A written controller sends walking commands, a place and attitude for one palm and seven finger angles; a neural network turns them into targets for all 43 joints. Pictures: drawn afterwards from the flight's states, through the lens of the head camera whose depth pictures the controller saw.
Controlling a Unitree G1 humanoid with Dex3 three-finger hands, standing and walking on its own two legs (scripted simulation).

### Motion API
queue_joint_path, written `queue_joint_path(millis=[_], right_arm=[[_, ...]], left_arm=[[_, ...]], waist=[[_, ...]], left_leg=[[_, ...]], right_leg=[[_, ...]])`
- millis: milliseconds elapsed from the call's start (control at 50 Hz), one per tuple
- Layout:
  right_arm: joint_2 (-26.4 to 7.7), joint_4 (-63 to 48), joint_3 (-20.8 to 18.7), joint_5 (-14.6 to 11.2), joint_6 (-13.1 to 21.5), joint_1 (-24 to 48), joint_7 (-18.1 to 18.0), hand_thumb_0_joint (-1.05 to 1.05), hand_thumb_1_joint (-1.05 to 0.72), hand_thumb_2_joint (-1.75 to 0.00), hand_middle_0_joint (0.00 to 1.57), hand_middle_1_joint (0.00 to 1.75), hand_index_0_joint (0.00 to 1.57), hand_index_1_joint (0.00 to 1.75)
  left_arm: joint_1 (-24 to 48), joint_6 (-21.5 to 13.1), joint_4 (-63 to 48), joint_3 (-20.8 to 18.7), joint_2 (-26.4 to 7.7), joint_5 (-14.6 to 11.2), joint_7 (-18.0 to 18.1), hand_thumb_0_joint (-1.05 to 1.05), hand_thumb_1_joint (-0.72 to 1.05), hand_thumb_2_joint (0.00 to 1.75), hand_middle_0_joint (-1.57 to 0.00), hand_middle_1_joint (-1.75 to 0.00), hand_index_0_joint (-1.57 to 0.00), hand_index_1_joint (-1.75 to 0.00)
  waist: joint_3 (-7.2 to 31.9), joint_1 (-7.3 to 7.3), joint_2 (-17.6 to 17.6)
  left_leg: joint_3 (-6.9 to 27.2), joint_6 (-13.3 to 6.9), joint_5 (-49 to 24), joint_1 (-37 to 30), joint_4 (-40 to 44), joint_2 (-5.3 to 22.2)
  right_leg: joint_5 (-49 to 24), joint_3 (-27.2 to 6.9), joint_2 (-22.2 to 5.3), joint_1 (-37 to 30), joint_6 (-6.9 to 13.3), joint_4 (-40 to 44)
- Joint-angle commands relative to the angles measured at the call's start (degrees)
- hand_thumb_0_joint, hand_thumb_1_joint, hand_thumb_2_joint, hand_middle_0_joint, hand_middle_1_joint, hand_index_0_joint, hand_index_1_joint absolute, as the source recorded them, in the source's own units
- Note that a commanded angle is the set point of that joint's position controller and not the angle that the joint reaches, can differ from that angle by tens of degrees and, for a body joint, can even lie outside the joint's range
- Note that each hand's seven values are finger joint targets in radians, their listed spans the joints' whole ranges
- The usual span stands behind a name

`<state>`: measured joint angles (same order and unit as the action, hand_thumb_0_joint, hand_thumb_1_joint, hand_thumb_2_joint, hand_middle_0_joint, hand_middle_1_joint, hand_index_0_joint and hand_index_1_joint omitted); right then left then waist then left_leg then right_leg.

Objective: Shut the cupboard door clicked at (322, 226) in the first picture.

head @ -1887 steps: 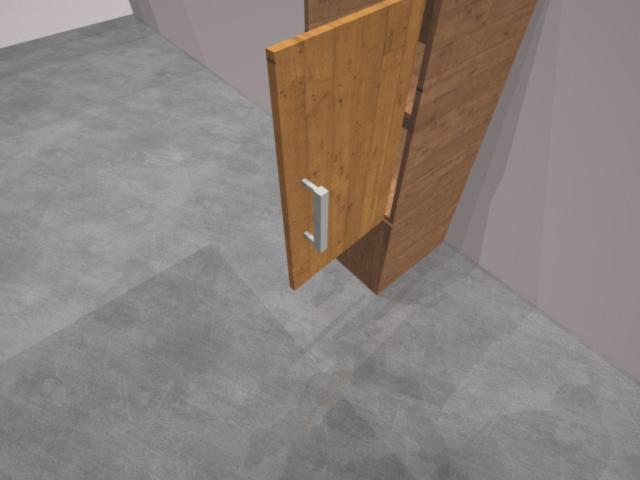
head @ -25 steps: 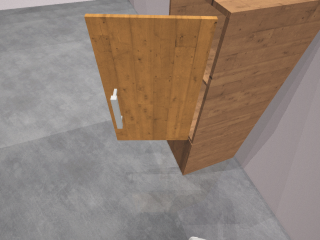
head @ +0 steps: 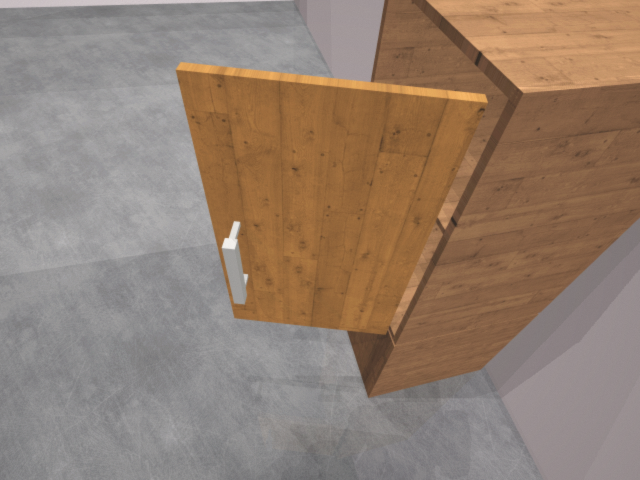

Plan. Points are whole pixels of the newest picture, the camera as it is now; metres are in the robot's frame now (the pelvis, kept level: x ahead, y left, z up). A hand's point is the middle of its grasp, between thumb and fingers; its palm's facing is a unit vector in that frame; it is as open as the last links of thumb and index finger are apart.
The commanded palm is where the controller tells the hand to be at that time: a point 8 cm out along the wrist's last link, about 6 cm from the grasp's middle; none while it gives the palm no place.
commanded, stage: come to a stop and stand still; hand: left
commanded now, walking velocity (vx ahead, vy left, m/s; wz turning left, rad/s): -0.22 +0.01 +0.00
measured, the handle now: (238, 264) +0.45 +0.18 -0.09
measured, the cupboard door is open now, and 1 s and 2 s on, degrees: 71 71 71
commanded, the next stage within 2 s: look again from close up in 0.90 s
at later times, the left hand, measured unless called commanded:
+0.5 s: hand out of the picture +0.03 +0.19 -0.18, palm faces -0.03 -0.98 -0.21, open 7.4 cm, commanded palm none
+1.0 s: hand out of the picture -0.05 +0.21 -0.17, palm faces -0.04 -0.98 -0.21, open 7.4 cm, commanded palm none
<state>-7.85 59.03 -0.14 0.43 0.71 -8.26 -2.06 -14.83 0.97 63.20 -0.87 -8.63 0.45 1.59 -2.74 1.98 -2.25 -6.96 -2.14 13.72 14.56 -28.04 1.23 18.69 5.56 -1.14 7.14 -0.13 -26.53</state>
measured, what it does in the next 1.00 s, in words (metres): shifts its weight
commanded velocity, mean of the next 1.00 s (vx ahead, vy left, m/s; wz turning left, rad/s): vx -0.01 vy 0.01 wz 0.00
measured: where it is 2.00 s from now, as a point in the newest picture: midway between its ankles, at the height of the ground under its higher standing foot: outside the picture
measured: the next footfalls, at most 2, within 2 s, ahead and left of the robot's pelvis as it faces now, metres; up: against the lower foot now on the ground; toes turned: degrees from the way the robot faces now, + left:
none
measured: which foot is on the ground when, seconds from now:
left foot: down 0.00-1.00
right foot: down 0.00-1.00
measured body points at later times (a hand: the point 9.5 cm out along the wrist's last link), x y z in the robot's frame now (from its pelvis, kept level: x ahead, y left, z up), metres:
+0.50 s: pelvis -0.02 +0.01 +0.00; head +0.00 +0.02 +0.45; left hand +0.04 +0.24 -0.16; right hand +0.00 -0.24 -0.15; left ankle -0.01 +0.11 -0.74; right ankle -0.06 -0.11 -0.74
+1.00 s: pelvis -0.05 +0.03 +0.00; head -0.03 +0.02 +0.45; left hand -0.05 +0.26 -0.15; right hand -0.05 -0.20 -0.16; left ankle -0.01 +0.11 -0.74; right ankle -0.06 -0.11 -0.74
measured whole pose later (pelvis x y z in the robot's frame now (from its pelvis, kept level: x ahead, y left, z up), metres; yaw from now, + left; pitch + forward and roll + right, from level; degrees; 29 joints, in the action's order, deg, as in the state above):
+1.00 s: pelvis -0.05 +0.03 +0.00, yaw -3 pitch +0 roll +0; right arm -10.0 60.9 0.2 0.9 0.5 -16.3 -0.1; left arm -18.5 -0.1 61.7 1.0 -10.2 1.0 1.3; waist -1.8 0.4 0.5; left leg -5.9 -3.6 11.2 14.9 -25.8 -1.6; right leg 15.5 1.0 -3.2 12.2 -1.8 -27.6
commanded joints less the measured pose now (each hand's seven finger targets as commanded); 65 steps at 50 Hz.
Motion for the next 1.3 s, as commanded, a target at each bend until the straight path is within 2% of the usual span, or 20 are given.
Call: queue_joint_path(millis=[0, 80, 120, 140, 180, 240, 280, 300, 340, 360, 380, 400, 420, 440, 480, 540, 620, 720, 1100, 1280], right_arm=[[-11.54, -2.12, -3.80, -0.07, -1.45, -6.19, -1.13, 0.00, -0.90, -0.90, 0.20, 0.30, 0.20, 0.30], [-10.30, -4.11, -4.12, 0.11, -2.19, -3.60, -0.55, 0.00, -0.90, -0.90, 0.20, 0.30, 0.20, 0.30], [-8.09, -4.57, -3.72, 0.19, -2.48, -3.03, 0.01, 0.00, -0.90, -0.90, 0.20, 0.30, 0.20, 0.30], [-6.89, -4.67, -3.26, 0.25, -2.74, -2.95, 0.25, 0.00, -0.90, -0.90, 0.20, 0.30, 0.20, 0.30], [-6.30, -4.61, -3.06, 0.15, -3.24, -1.55, 0.50, 0.00, -0.90, -0.90, 0.20, 0.30, 0.20, 0.30], [-6.07, -3.00, -2.58, -0.06, -3.00, -3.34, 0.47, 0.00, -0.90, -0.90, 0.20, 0.30, 0.20, 0.30], [-7.74, -1.33, -2.16, 0.18, -1.92, -5.35, 0.50, 0.00, -0.90, -0.90, 0.20, 0.30, 0.20, 0.30], [-8.99, -0.95, -2.15, 0.41, -1.54, -5.43, 0.43, 0.00, -0.90, -0.90, 0.20, 0.30, 0.20, 0.30], [-9.33, -0.02, -1.84, 0.20, -0.94, -4.68, 0.14, 0.00, -0.90, -0.90, 0.20, 0.30, 0.20, 0.30], [-9.34, 0.22, -1.51, 0.21, -0.79, -4.17, 0.14, 0.00, -0.90, -0.90, 0.20, 0.30, 0.20, 0.30], [-9.19, 0.54, -1.37, 0.21, -0.68, -4.46, 0.16, 0.00, -0.90, -0.90, 0.20, 0.30, 0.20, 0.30], [-10.36, -3.75, -1.91, -0.37, 0.26, -1.41, 0.36, 0.00, -0.90, -0.90, 0.20, 0.30, 0.20, 0.30], [-7.46, -4.43, -1.49, 0.13, 0.18, -6.66, 0.97, 0.00, -0.90, -0.90, 0.20, 0.30, 0.20, 0.30], [-6.97, -4.71, -1.36, 0.73, 0.10, -7.56, 1.30, 0.00, -0.90, -0.90, 0.20, 0.30, 0.20, 0.30], [-8.07, -5.23, -1.31, 0.54, 0.46, -9.16, 1.03, 0.00, -0.90, -0.90, 0.20, 0.30, 0.20, 0.30], [-8.66, -5.90, -1.14, 0.50, 0.69, -8.30, 0.74, 0.00, -0.90, -0.90, 0.20, 0.30, 0.20, 0.30], [-8.91, -6.04, -1.23, 0.64, 0.03, -8.10, 1.16, 0.00, -0.90, -0.90, 0.20, 0.30, 0.20, 0.30], [-9.36, -4.67, -1.43, 0.88, 0.01, -9.30, 1.43, 0.00, -0.90, -0.90, 0.20, 0.30, 0.20, 0.30], [-8.54, 1.61, -0.66, 0.04, 1.56, -8.93, 0.85, 0.00, -0.90, -0.90, 0.20, 0.30, 0.20, 0.30], [-8.36, 2.65, -0.52, 0.05, 1.41, -7.56, 0.72, 0.00, -0.90, -0.90, 0.20, 0.30, 0.20, 0.30]], left_arm=[[-3.82, -0.33, -4.54, -2.05, -7.49, 0.54, 0.97, 0.00, 0.90, 0.90, -0.20, -0.30, -0.20, -0.30], [-4.23, -0.24, -6.34, -2.55, -8.25, 1.04, 1.00, 0.00, 0.90, 0.90, -0.20, -0.30, -0.20, -0.30], [-3.97, -0.48, -6.84, -2.77, -10.00, 1.16, 1.03, 0.00, 0.90, 0.90, -0.20, -0.30, -0.20, -0.30], [-4.01, -0.74, -6.64, -2.74, -10.11, 1.21, 1.11, 0.00, 0.90, 0.90, -0.20, -0.30, -0.20, -0.30], [-2.50, -0.89, -6.49, -2.37, -10.12, 1.08, 1.02, 0.00, 0.90, 0.90, -0.20, -0.30, -0.20, -0.30], [0.58, -1.08, -6.60, -2.21, -10.16, 0.95, 0.91, 0.00, 0.90, 0.90, -0.20, -0.30, -0.20, -0.30], [0.77, -1.09, -6.55, -1.91, -9.52, 0.22, 0.81, 0.00, 0.90, 0.90, -0.20, -0.30, -0.20, -0.30], [-0.23, -0.92, -6.46, -1.69, -8.76, 0.13, 0.99, 0.00, 0.90, 0.90, -0.20, -0.30, -0.20, -0.30], [0.44, -0.32, -5.52, -1.46, -8.36, 0.11, 0.91, 0.00, 0.90, 0.90, -0.20, -0.30, -0.20, -0.30], [-0.04, -0.20, -4.82, -1.23, -8.27, -0.02, 0.78, 0.00, 0.90, 0.90, -0.20, -0.30, -0.20, -0.30], [-0.35, -0.28, -4.27, -1.15, -8.10, -0.03, 0.64, 0.00, 0.90, 0.90, -0.20, -0.30, -0.20, -0.30], [-5.79, -2.18, -4.39, -0.33, -8.05, 0.83, 3.03, 0.00, 0.90, 0.90, -0.20, -0.30, -0.20, -0.30], [-1.84, -2.81, -7.08, -0.86, -11.53, 0.38, 2.51, 0.00, 0.90, 0.90, -0.20, -0.30, -0.20, -0.30], [-0.71, -3.42, -8.05, -0.78, -11.15, 0.49, 2.00, 0.00, 0.90, 0.90, -0.20, -0.30, -0.20, -0.30], [-0.23, -3.04, -8.70, -0.45, -9.64, 0.35, 1.56, 0.00, 0.90, 0.90, -0.20, -0.30, -0.20, -0.30], [-1.01, -2.06, -8.36, -0.14, -8.24, 0.48, 1.15, 0.00, 0.90, 0.90, -0.20, -0.30, -0.20, -0.30], [-0.79, -1.30, -8.30, 0.16, -7.85, 0.52, 0.58, 0.00, 0.90, 0.90, -0.20, -0.30, -0.20, -0.30], [-2.66, -1.24, -7.80, 0.16, -7.86, 0.65, 0.40, 0.00, 0.90, 0.90, -0.20, -0.30, -0.20, -0.30], [-6.06, -2.47, -1.43, 0.93, -7.36, 0.51, 0.38, 0.00, 0.90, 0.90, -0.20, -0.30, -0.20, -0.30], [-5.23, -2.46, -0.89, 0.91, -7.43, 0.53, 0.41, 0.00, 0.90, 0.90, -0.20, -0.30, -0.20, -0.30]], waist=[[8.61, -2.63, 5.52], [9.00, -2.00, 1.02], [7.99, -1.81, -3.76], [7.24, -1.60, -6.96], [4.03, -1.52, -8.11], [2.78, -2.76, -7.11], [4.14, -2.65, -1.74], [4.39, -1.84, 0.56], [2.36, -1.15, 6.63], [1.93, -0.69, 6.86], [1.93, -0.65, 5.54], [0.44, 0.23, 8.36], [4.84, -3.33, 8.06], [6.73, -3.05, 8.54], [8.04, -3.09, 6.16], [2.22, -1.87, 5.48], [-4.28, -2.23, 1.04], [-2.16, -2.01, 1.80], [0.84, -1.87, 2.30], [-0.39, -1.74, 1.96]], left_leg=[[9.74, -2.71, -44.45, -13.17, 0.88, 12.48], [7.15, -0.88, -28.14, -7.16, -2.18, 9.09], [3.74, 1.70, -16.07, -2.44, -6.10, 4.14], [3.24, 2.64, -4.38, 0.42, -7.86, 2.02], [4.78, 3.33, 9.99, 4.06, -12.28, 0.63], [6.03, 3.48, 4.43, 1.57, -6.32, 1.60], [8.30, 2.32, -19.69, -6.01, 1.58, 4.80], [9.63, 1.18, -23.98, -6.83, 2.17, 7.02], [12.27, -0.53, -24.10, -3.21, 4.88, 7.83], [12.68, -0.44, -21.18, -2.30, 6.27, 7.72], [12.45, -0.01, -18.45, -2.13, 6.86, 7.23], [6.72, 1.57, -26.06, -4.49, -7.08, 5.76], [7.30, 1.57, -10.07, -2.03, -4.79, 4.14], [6.46, 1.73, -7.12, -2.22, -2.65, 3.55], [8.85, 0.47, -14.64, -3.58, -0.76, 4.80], [11.03, -1.19, -12.90, 0.20, 2.47, 5.82], [11.59, -0.80, 8.11, 4.53, 7.89, 4.26], [12.86, -1.08, 13.33, 4.24, 11.39, 4.73], [9.71, -0.67, -3.99, -4.02, 9.53, 4.88], [8.96, -0.32, -6.24, -4.37, 8.98, 4.69]], right_leg=[[-19.47, -4.38, -4.33, 5.30, 0.78, -2.20], [-28.68, -8.59, -7.06, 2.77, 2.86, -0.02], [-40.12, -12.59, -12.42, 0.34, 5.97, 1.34], [-44.98, -13.77, -14.35, -1.34, 7.60, 1.89], [-47.45, -14.14, -16.19, -0.60, 10.66, 3.42], [-44.18, -11.07, -13.44, -0.31, 9.37, 1.25], [-34.18, -7.80, -8.65, 2.36, 4.52, -0.90], [-26.15, -7.10, -6.47, 2.13, 2.66, 0.34], [-16.13, -6.33, -4.67, -0.42, 1.50, 1.81], [-13.08, -6.38, -4.54, -1.15, 1.50, 2.99], [-12.18, -6.57, -4.71, -1.78, 1.67, 4.29], [-33.31, -10.43, -7.62, 5.33, 0.92, 3.86], [-29.01, -11.08, -9.89, 2.07, 3.65, 1.69], [-30.45, -10.93, -10.12, 1.03, 4.77, 0.32], [-20.35, -7.37, -6.12, 1.62, 3.86, -2.34], [-7.60, -5.93, -3.50, 3.84, 2.83, -0.92], [5.60, -7.55, -3.36, 9.04, 2.67, 2.52], [6.71, -7.15, -3.12, 9.43, 2.36, 2.05], [-5.95, -7.82, -4.88, 6.96, 1.54, 4.74], [-7.25, -8.02, -5.24, 6.43, 1.45, 5.93]])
